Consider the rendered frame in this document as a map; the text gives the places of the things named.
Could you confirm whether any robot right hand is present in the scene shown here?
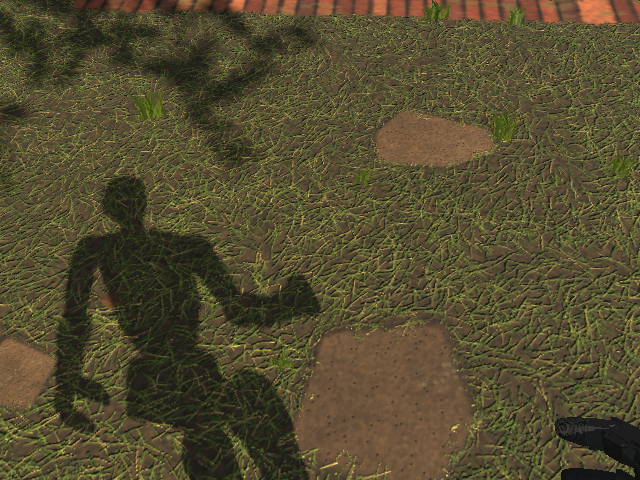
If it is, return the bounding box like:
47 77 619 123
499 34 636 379
554 417 640 480

